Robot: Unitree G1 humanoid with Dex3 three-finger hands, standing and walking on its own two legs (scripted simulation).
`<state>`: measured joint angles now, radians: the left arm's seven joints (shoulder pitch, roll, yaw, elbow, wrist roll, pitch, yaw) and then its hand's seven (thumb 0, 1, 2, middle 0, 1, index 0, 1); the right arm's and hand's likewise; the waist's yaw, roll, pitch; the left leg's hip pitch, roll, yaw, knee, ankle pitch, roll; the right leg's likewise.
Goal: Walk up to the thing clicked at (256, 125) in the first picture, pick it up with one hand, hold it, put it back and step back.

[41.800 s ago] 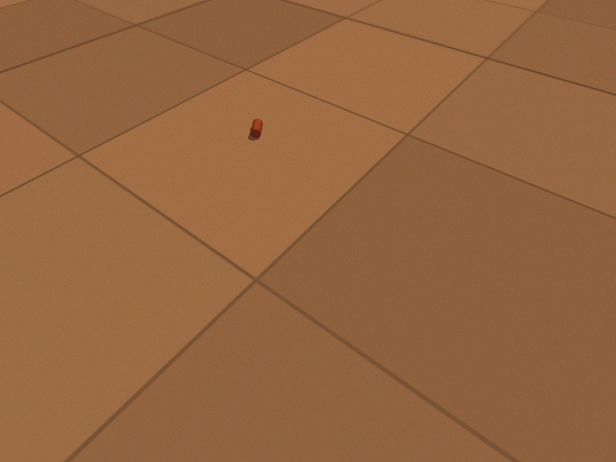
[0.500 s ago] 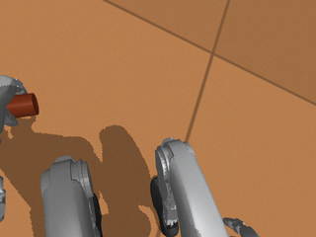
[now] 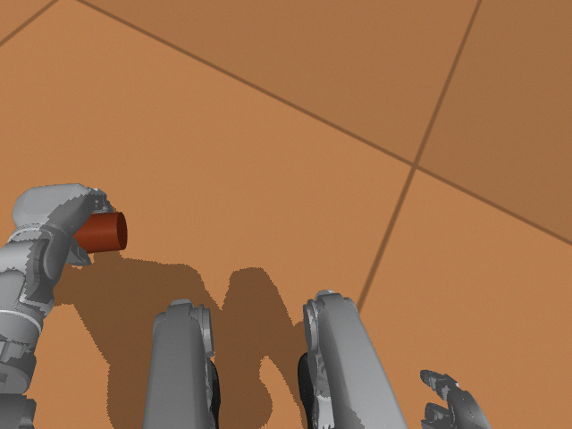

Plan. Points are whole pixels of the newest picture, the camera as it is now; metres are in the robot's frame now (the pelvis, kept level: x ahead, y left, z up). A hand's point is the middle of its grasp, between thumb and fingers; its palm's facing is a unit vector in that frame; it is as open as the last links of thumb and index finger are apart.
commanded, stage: lift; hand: left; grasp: from above
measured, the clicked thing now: (84, 234) +0.42 +0.28 -0.12
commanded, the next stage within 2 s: hold in 0.96 s
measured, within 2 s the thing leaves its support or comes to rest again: neither
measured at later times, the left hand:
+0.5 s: hand out of the picture +0.35 +0.26 +0.10, palm faces -0.47 -0.10 -0.88, open 8.5 cm
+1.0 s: hand out of the picture +0.37 +0.25 +0.18, palm faces -0.47 -0.11 -0.88, open 8.5 cm
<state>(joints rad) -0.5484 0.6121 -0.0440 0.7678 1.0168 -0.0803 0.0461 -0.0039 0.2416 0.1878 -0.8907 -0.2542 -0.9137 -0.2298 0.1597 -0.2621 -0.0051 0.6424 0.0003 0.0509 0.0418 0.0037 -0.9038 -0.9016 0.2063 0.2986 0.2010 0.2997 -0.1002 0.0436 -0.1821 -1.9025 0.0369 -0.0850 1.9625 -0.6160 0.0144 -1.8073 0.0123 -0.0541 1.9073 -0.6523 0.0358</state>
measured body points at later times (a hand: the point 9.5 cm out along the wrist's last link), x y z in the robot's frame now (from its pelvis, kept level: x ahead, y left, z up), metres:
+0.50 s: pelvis +0.03 +0.00 +0.18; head +0.11 +0.02 +0.62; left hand +0.37 +0.27 +0.15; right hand +0.15 -0.26 +0.06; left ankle +0.09 +0.12 -0.44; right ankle +0.09 -0.14 -0.44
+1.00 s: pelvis +0.07 +0.00 +0.26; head +0.13 +0.01 +0.71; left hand +0.39 +0.25 +0.23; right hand +0.17 -0.26 +0.14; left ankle +0.09 +0.12 -0.44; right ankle +0.09 -0.14 -0.44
